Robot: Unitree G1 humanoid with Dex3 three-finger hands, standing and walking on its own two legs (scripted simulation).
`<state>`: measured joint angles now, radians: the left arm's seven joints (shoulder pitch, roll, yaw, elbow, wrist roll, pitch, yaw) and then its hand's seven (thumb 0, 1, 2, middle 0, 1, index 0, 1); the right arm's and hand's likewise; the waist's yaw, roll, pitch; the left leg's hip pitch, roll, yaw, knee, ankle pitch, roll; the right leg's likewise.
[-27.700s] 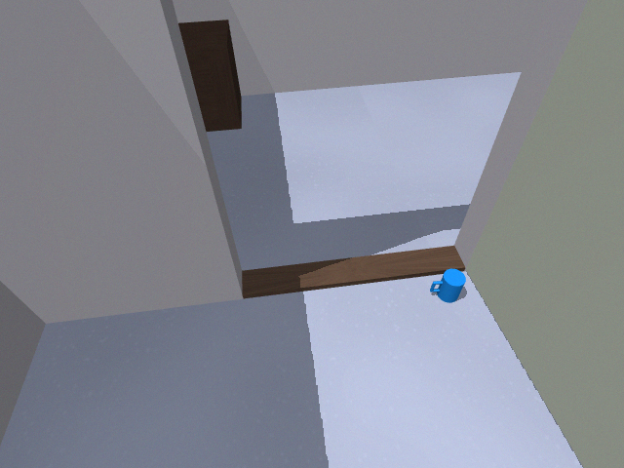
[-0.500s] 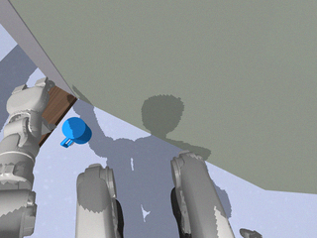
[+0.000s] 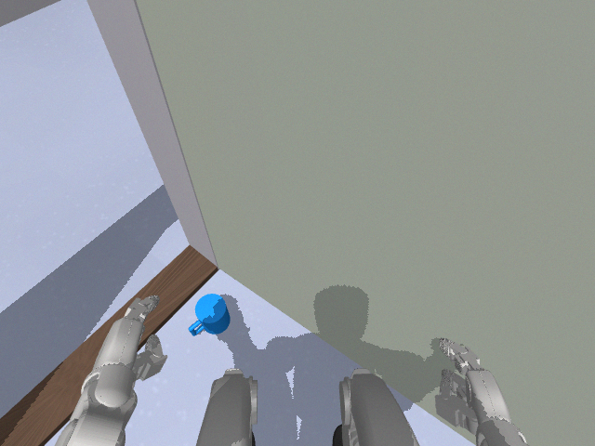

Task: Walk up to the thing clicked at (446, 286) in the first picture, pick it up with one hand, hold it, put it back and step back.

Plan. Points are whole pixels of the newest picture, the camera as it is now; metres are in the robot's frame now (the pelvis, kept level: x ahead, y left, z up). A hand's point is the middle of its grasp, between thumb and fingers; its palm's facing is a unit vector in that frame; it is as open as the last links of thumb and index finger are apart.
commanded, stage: home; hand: left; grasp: from above
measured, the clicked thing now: (208, 318) +0.46 +0.22 -0.54
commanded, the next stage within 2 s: none
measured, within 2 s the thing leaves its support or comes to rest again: neither
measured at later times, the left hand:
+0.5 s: hand (120, 384) +0.22 +0.18 +0.07, palm faces +0.09 -0.97 -0.22, open 7.4 cm
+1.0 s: hand (129, 382) +0.22 +0.18 +0.07, palm faces +0.07 -0.97 -0.22, open 7.4 cm
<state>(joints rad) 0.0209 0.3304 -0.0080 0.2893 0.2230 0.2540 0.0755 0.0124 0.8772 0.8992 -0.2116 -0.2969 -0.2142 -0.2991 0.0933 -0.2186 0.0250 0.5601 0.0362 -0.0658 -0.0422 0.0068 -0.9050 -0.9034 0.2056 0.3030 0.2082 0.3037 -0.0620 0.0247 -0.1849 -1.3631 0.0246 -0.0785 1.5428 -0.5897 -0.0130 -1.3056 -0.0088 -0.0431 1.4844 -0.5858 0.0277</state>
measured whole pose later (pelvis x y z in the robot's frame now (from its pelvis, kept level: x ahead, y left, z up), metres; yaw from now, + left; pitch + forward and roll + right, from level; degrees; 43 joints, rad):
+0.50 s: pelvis +0.06 +0.00 +0.12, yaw +2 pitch +11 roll -3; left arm 0.52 0.22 0.04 -0.14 -0.06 0.46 0.05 0.01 0.90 0.90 -0.20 -0.30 -0.21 -0.30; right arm 0.34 -0.21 0.04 0.54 0.03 -0.15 -0.18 0.01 -0.90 -0.90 0.21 0.30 0.23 0.32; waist -0.06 0.06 -0.17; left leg -0.72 0.03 -0.06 1.01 -0.48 -0.01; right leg -0.66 -0.01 -0.04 0.94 -0.47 0.02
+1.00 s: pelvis +0.06 -0.01 +0.12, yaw +2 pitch +10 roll -2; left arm 0.49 0.21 0.04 -0.13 -0.05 0.45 0.02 0.01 0.90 0.90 -0.20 -0.30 -0.20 -0.30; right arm 0.34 -0.21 0.04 0.58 0.01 -0.21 -0.18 0.01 -0.90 -0.90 0.21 0.30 0.26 0.33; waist -0.05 0.05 -0.14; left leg -0.69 0.04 -0.05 1.00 -0.48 -0.02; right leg -0.64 0.00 -0.04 0.94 -0.47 0.02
